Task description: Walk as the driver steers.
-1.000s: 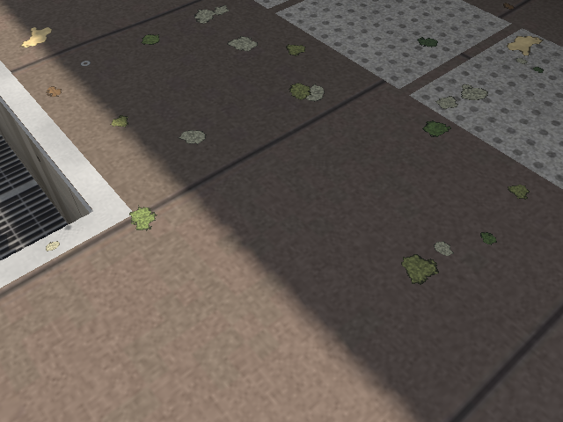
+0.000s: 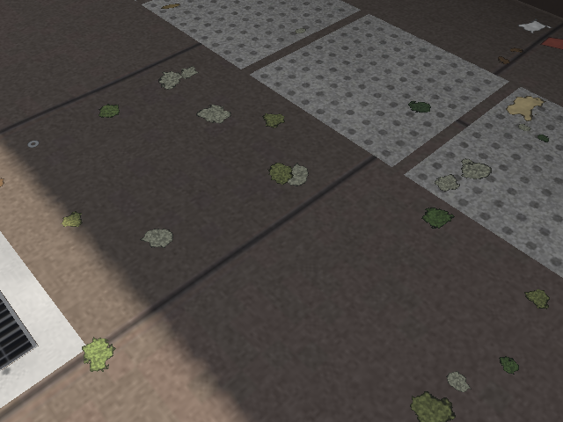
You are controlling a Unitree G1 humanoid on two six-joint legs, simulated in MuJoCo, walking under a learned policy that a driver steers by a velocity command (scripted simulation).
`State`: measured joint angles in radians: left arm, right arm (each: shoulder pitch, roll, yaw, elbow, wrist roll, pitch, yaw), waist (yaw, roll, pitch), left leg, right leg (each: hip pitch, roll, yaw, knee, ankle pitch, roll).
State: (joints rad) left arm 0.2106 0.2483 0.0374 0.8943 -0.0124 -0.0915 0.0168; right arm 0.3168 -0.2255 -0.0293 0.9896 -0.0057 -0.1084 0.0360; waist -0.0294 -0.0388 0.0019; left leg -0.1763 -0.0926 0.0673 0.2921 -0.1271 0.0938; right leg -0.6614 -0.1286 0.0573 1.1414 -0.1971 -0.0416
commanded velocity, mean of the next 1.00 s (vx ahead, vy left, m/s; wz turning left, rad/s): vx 0.50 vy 0.00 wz -0.08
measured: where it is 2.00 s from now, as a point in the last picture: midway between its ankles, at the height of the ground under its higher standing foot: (345, 246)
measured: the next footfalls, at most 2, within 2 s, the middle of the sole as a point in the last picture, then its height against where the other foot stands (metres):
right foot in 0.30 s outside the picture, level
left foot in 0.86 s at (254, 370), level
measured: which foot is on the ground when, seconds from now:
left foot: down 0.00-0.32, up 0.34-0.84, down 0.86-1.00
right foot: up 0.00-0.28, down 0.30-0.88, up 0.90-1.00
